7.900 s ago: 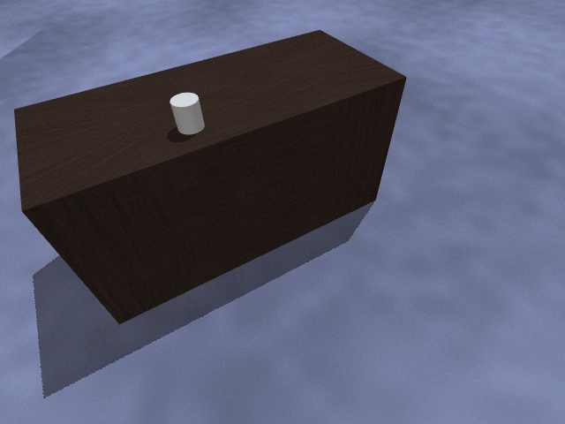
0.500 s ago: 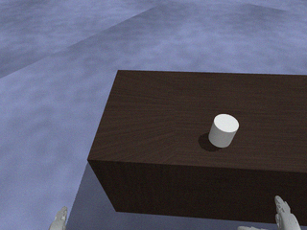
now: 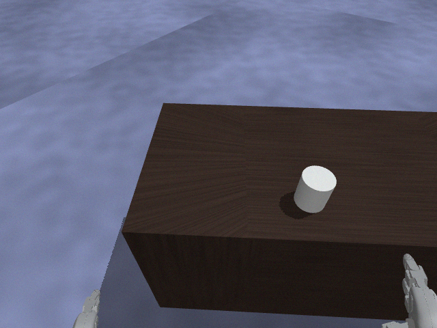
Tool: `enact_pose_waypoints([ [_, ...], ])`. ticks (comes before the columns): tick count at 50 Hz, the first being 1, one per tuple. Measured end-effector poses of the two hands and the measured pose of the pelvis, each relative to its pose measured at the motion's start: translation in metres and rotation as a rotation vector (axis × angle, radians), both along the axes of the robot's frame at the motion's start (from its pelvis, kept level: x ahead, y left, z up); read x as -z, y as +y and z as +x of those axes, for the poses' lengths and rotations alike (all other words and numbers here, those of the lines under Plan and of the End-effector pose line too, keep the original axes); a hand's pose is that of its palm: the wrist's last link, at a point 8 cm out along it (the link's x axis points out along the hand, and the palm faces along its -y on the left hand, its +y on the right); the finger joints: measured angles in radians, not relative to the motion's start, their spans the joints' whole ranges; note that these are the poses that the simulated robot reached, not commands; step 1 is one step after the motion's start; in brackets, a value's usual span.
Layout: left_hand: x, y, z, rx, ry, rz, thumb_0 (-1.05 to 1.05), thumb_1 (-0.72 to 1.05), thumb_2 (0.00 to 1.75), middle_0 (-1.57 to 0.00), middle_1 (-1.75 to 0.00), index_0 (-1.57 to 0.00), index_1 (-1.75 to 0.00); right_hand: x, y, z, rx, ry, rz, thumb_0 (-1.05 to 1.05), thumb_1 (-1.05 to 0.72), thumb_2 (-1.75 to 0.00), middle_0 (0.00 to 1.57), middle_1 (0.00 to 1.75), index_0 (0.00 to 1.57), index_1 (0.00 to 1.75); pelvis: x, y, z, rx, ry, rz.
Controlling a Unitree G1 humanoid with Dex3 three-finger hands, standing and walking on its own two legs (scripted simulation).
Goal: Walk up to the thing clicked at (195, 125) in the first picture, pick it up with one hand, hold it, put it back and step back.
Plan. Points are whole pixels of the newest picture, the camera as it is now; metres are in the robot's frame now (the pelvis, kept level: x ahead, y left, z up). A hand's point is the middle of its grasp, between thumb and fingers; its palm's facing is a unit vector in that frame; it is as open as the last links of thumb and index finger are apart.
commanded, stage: rise first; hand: right
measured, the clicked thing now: (313, 189) +0.47 -0.24 -0.08
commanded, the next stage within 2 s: go down in 0.70 s
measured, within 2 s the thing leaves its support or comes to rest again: neither
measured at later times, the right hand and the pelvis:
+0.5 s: hand (398, 305) +0.17 -0.27 +0.01, palm faces +0.31 +0.88 -0.36, open 17.4 cm; pelvis -0.01 +0.00 +0.00, yaw +0 degrees
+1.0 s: hand (406, 294) +0.18 -0.27 +0.03, palm faces +0.37 +0.87 -0.32, open 17.5 cm; pelvis -0.01 +0.00 +0.00, yaw -1 degrees
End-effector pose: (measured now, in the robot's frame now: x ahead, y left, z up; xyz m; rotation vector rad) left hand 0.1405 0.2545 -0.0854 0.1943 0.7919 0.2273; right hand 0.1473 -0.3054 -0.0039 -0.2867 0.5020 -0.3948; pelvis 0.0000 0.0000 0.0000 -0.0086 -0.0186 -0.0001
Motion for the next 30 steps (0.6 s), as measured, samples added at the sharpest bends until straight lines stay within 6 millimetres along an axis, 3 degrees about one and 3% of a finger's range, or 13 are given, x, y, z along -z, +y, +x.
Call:
enact_pose_waypoints([
  [30,-0.004,-0.001,-0.009,-0.005,-0.036,-0.003,-0.01,-0.54,0.07,-0.06,-0.06,-0.06,-0.06,-0.040,-0.001,-0.012,-0.052,-0.163,-0.053,-0.01,0.52,-0.05,0.06,0.05,0.06,0.05,-0.001,-0.004,-0.010,0.001,-0.027,0.003],
])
